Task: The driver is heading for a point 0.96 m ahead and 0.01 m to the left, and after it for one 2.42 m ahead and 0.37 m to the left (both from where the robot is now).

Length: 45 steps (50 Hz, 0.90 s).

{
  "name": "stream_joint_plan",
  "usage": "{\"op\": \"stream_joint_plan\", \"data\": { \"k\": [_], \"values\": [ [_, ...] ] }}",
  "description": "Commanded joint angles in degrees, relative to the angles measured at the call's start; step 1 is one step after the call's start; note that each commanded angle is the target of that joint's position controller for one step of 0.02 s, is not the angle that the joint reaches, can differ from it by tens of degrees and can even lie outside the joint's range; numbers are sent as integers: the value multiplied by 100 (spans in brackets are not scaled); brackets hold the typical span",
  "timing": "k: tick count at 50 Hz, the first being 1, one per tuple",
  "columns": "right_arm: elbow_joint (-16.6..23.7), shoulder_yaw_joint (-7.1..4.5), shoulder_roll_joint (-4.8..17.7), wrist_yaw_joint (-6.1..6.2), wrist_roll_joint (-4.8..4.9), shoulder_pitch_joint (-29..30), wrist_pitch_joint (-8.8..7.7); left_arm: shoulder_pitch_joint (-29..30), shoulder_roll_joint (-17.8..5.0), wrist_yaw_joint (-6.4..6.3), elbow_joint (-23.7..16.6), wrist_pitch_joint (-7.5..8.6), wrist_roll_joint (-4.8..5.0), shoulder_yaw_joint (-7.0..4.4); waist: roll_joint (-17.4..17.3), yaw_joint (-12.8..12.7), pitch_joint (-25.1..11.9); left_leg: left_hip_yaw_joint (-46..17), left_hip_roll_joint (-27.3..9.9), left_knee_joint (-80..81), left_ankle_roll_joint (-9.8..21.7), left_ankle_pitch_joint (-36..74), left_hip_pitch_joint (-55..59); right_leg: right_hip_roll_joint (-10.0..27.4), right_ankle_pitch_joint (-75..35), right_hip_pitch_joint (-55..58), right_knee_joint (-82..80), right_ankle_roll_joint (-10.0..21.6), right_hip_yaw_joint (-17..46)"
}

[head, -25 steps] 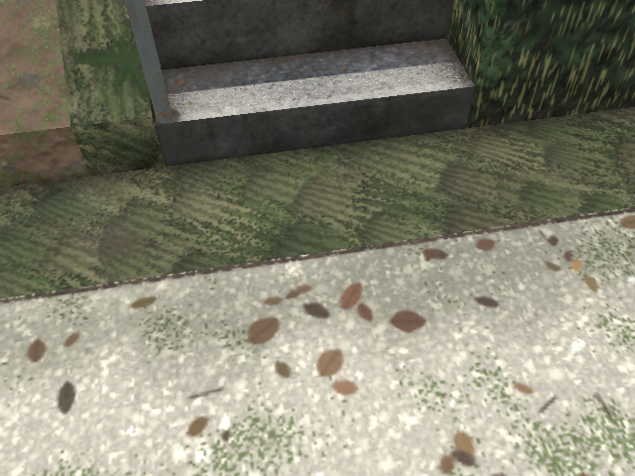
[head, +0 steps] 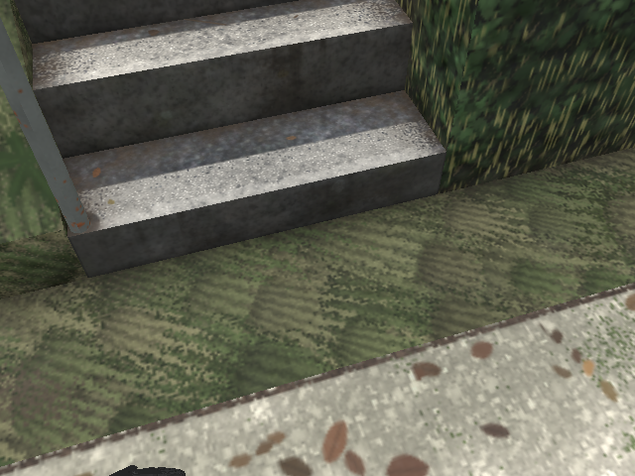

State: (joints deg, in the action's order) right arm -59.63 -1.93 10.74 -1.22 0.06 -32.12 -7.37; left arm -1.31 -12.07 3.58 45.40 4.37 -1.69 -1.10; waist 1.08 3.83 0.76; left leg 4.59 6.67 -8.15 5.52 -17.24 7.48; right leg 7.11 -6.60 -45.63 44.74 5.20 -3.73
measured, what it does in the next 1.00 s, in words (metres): walks ahead: right foot, then left foot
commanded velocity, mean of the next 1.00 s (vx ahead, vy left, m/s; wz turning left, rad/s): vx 0.79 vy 0.00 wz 0.00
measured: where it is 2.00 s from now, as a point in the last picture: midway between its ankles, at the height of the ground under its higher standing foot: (288, 285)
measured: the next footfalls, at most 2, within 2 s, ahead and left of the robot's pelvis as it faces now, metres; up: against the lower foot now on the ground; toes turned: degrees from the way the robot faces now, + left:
right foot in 0.14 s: +0.35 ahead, -0.08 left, +0.00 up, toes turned -3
left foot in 0.60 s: +0.82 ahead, +0.09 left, +0.00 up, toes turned +3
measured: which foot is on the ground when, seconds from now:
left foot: down 0.00-0.16, up 0.18-0.58, down 0.60-0.98, up 1.00-1.00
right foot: up 0.00-0.12, down 0.14-0.62, up 0.64-0.96, down 0.98-1.00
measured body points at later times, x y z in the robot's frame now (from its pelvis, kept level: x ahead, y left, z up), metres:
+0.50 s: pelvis +0.49 -0.01 +0.00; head +0.52 +0.00 +0.44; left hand +0.37 +0.23 -0.14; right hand +0.73 -0.21 -0.08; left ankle +0.73 +0.13 -0.68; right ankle +0.31 -0.08 -0.73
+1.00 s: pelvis +0.89 +0.02 -0.01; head +0.91 +0.02 +0.44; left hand +1.03 +0.24 -0.13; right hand +0.88 -0.23 -0.15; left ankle +0.78 +0.08 -0.71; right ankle +1.01 -0.05 -0.73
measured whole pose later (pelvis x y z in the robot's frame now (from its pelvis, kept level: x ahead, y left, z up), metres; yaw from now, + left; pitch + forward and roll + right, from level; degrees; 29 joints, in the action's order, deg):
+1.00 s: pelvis +0.89 +0.02 -0.01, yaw +2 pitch -1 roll +1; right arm -59.8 -0.5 13.1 0.0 1.1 -20.6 -7.2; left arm -5.6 -10.3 -1.3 52.0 5.3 -3.4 1.1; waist 0.8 1.8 3.5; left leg 4.8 4.0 -38.8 4.1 -23.5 -7.7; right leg -2.0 -2.5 -24.0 28.1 4.5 -2.6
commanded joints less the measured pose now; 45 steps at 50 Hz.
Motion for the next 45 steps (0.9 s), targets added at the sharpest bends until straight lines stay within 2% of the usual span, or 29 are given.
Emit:
{"op": "stream_joint_plan", "data": {
  "k": [1,4,6,7,8,9,10,11,12,13,15,16,19,22,25,27,29,30,31,32,33,34,35,36,37,40,42,44,45],
  "values": [
    [315,-69,821,76,30,68,-151,724,-176,9,-454,57,80,55,-251,-187,920,-394,-1457,934,293,3973,-1140,-405,-571,1293,-1034,151,-417],
    [245,-96,1155,191,-108,-29,-38,384,-521,-110,-408,61,55,-49,-676,-465,246,-230,-1665,-376,122,7314,262,-1060,434,1832,-1305,343,-642],
    [235,-176,1424,304,-263,211,138,-1426,-928,-259,97,56,69,-238,-918,-1341,-734,-203,-1816,-2708,133,7781,271,-1234,1202,3526,-1443,542,-398],
    [316,-188,1382,306,-271,499,174,-2519,-1172,-361,411,36,-12,-365,-819,-1860,-1179,-127,-1636,-4357,179,6602,-668,-834,1622,4899,-1493,698,-43],
    [552,-39,617,195,-176,364,125,-3066,-1644,-444,500,15,-178,-507,325,-1611,-1733,-134,-916,-6674,180,2520,-2624,670,3222,6444,-1313,1020,1865],
    [681,0,398,84,163,-145,4,-2817,-1593,-317,524,14,-169,-541,1427,-1043,-2303,-905,-111,-8107,118,-846,-4443,1587,4109,7328,-2540,1652,5068],
    [855,-56,799,153,106,673,-17,-2240,-1189,-243,527,47,-69,-503,531,-987,-1314,-1059,-653,-7919,297,-169,-5049,1213,4094,6615,-2934,1361,4408],
    [990,-57,814,136,66,1182,-34,-1961,-817,-212,569,108,-29,-420,-27,-884,-637,-980,-854,-7556,304,251,-5013,1065,3433,5653,-3087,1231,3536],
    [1017,-27,675,102,-7,1345,-3,-1786,-556,-205,632,153,-76,-357,-443,-638,-234,-998,-1049,-7193,287,345,-4769,838,2939,4845,-3251,1059,2959],
    [1068,0,534,42,-137,1340,84,-1772,-390,-234,715,191,-64,-285,-439,-388,-24,-1029,-1174,-6956,230,366,-4515,576,2717,4212,-3370,873,2489],
    [1151,68,311,-89,-256,1359,248,-1916,-327,-277,903,288,39,-230,-114,-134,282,-936,-1395,-6541,35,336,-4435,351,2614,3552,-3712,774,2001],
    [1283,84,309,-132,-287,1629,289,-1995,-432,-275,952,340,100,-239,-62,-112,477,-819,-1495,-6317,-57,450,-4667,297,2431,3388,-3885,771,1778],
    [1763,138,463,-187,-274,2802,275,-2226,-590,-211,968,425,130,-235,-67,-296,881,-301,-1530,-4865,-187,1520,-4859,-124,945,3106,-4263,686,933],
    [1963,244,360,-268,-142,3492,206,-2568,-730,-205,1035,518,251,-232,-72,-537,856,232,-1157,-3126,-87,2871,-3665,-249,-651,2997,-4612,437,500],
    [2040,203,631,-208,-139,3721,183,-2781,-1035,-267,1153,496,219,-260,115,-551,704,337,-839,-2270,127,2961,-3563,0,-2477,4478,-4423,346,259],
    [1999,106,924,-121,-250,3419,184,-2753,-1433,-373,1169,407,100,-349,408,-266,106,353,-426,-2089,211,2132,-3090,261,-4306,5345,-3429,230,252],
    [1438,-75,1301,74,-212,1582,210,-2567,-1562,-495,1200,218,-69,-385,596,600,-873,269,-211,-2099,361,1218,-1446,361,-4786,5329,-1009,187,180],
    [1169,-185,1540,186,-261,498,237,-2387,-1279,-521,1158,173,-145,-302,578,1086,-1391,-269,-784,-2360,518,487,-225,177,-3564,4443,691,183,161],
    [1114,-348,2063,207,-567,267,163,-3131,-194,-363,909,190,136,-64,-1163,370,-2054,-3032,-2655,-2309,1309,-278,1677,-773,834,1879,3594,-34,113],
    [1093,-374,1835,84,-463,401,158,-3089,-572,-366,982,308,322,-115,-1128,406,-2604,-5045,-3101,-1202,1602,339,1940,-1293,3306,979,4479,41,765],
    [1091,-350,1648,38,-329,1104,69,-2243,-740,-421,750,328,337,-140,-667,112,-1516,-3827,-2700,-1071,1332,1470,993,-793,2483,708,4100,78,904],
    [1054,-247,1209,8,-257,1438,9,-1986,-735,-440,734,355,292,-94,-103,-71,-820,-2925,-2584,-1045,1200,3107,-100,-592,2242,1012,3575,-10,819],
    [1001,-157,909,14,-252,1578,-25,-1850,-628,-436,770,304,205,-65,112,-246,-444,-2226,-2345,-1021,1055,4318,-789,-467,2360,1290,3234,-70,827],
    [862,-56,683,33,-183,1475,-57,-1905,-565,-400,711,211,80,-48,-26,-416,-285,-1771,-2188,-899,910,5162,-1245,-440,2430,1580,2854,-158,796],
    [750,34,515,13,-162,1423,-82,-1986,-340,-364,721,111,41,1,-135,-549,-254,-1417,-2076,-813,781,5506,-1509,-419,2513,1885,2393,-231,757],
    [613,48,831,-20,-71,1645,-187,-1711,-211,-290,566,19,-65,39,-450,-846,-150,-417,-1455,-747,448,6545,-2199,-748,2055,2538,660,-315,221],
    [583,-5,1050,-28,-48,1737,-188,-1114,-192,-292,404,-32,-8,104,-659,-703,-208,-123,-1203,-797,312,6189,-2118,-983,1174,2770,-631,-348,-117],
    [496,4,1045,12,-1,1586,-217,-782,-171,-324,370,-37,-28,151,-693,-519,-385,-174,-1271,-893,212,5807,-1852,-1023,295,2908,-1150,-349,-136],
    [402,15,971,53,2,1452,-207,-1202,-75,-374,564,-65,-28,171,-887,-582,-625,-130,-1348,-1181,231,5641,-1872,-1038,38,3313,-952,-298,-103]
  ]
}}
Velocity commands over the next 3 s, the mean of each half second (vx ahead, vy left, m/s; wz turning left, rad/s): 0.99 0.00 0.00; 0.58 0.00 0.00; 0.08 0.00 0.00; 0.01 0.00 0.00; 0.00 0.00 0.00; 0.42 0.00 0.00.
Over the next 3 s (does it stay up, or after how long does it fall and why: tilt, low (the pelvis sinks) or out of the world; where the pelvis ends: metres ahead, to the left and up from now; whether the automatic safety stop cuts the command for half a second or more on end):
stays up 1.07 0.04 0.01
